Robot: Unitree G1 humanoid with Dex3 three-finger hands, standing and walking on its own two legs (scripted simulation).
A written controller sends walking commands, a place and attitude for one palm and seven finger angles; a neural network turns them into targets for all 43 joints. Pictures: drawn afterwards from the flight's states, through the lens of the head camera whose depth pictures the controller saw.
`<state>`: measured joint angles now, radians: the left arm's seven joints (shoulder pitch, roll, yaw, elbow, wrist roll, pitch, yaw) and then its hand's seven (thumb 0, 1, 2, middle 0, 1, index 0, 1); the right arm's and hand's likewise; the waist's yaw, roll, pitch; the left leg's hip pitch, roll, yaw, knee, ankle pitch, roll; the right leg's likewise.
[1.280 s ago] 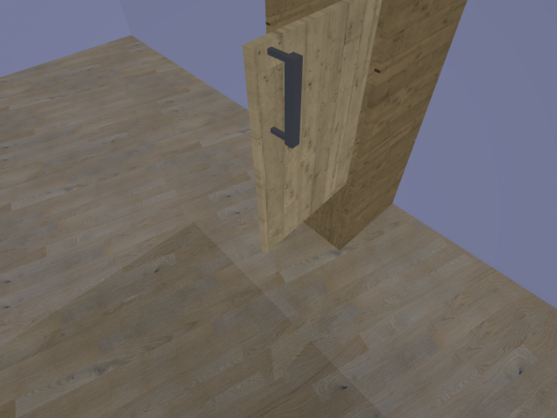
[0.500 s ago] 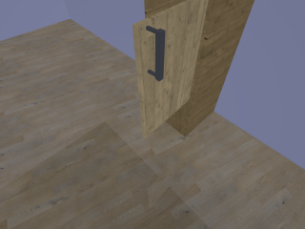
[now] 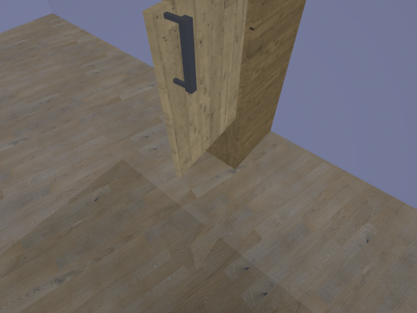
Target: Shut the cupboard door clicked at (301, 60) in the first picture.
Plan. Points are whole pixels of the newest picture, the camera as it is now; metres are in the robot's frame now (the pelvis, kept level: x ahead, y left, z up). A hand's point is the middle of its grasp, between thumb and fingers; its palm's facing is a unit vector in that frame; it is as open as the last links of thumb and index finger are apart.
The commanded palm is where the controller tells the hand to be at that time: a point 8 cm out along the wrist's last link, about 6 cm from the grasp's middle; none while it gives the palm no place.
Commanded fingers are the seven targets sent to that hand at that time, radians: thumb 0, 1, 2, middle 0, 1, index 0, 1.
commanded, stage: walk around to get in front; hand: left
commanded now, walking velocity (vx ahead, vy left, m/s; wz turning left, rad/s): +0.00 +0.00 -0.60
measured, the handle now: (181, 55) +0.61 +0.10 +0.15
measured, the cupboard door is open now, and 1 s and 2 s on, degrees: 93 93 93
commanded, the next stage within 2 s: none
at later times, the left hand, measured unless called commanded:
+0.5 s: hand out of the picture +0.07 +0.16 -0.15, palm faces -0.18 -0.95 -0.26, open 7.4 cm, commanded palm none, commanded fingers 0.00 0.90 0.90 -0.20 -0.30 -0.20 -0.30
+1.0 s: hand (164, 271) +0.22 +0.12 -0.16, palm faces -0.55 -0.78 -0.29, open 7.4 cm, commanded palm none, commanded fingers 0.00 0.90 0.90 -0.20 -0.30 -0.20 -0.30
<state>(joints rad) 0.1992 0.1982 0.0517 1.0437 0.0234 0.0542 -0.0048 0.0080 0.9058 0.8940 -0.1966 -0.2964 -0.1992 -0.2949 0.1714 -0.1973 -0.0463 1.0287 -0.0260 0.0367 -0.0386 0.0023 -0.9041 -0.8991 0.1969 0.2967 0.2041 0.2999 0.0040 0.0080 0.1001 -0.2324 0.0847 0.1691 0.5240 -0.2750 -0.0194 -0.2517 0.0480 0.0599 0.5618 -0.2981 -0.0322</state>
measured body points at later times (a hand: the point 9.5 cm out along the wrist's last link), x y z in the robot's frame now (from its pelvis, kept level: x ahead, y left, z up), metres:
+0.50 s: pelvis +0.00 -0.02 +0.01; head +0.06 -0.05 +0.45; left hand +0.09 +0.21 -0.13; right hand +0.07 -0.29 -0.14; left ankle +0.02 +0.15 -0.67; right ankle -0.02 -0.09 -0.73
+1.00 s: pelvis +0.01 -0.01 -0.01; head +0.05 -0.05 +0.43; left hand +0.25 +0.17 -0.14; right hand -0.10 -0.25 -0.16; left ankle +0.05 +0.15 -0.72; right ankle -0.05 -0.11 -0.74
